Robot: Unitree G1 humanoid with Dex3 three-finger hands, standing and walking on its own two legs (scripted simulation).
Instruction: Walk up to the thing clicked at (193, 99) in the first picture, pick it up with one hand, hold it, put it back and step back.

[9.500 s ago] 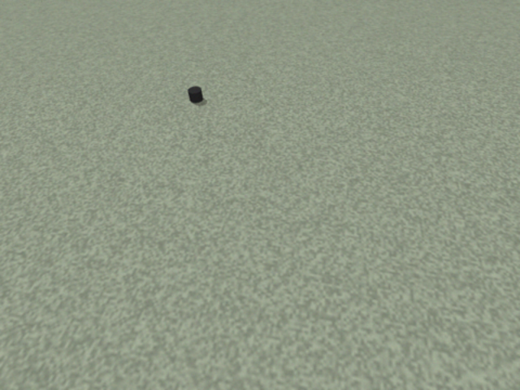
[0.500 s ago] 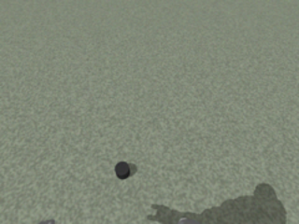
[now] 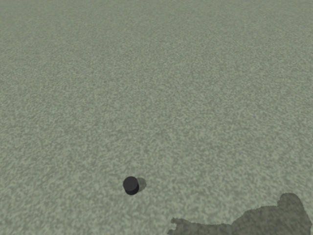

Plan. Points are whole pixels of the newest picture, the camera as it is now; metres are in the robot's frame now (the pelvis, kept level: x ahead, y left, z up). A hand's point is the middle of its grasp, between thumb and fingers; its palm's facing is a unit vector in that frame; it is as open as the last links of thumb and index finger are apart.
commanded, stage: walk up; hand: left
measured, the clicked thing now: (131, 185) +0.53 +0.24 -0.73
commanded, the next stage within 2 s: none
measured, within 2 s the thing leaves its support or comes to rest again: neither
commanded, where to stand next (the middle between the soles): +0.13 +0.02 m, yaw -2 degrees
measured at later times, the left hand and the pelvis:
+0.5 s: hand out of the picture +0.15 +0.22 -0.14, palm faces -0.07 -0.92 -0.40, open 7.4 cm; pelvis +0.06 -0.03 +0.00, yaw -3 degrees
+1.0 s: hand out of the picture +0.11 +0.29 -0.16, palm faces -0.07 -0.90 -0.43, open 7.4 cm; pelvis +0.00 +0.01 -0.02, yaw -4 degrees
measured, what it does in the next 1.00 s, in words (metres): steps on the spot: left foot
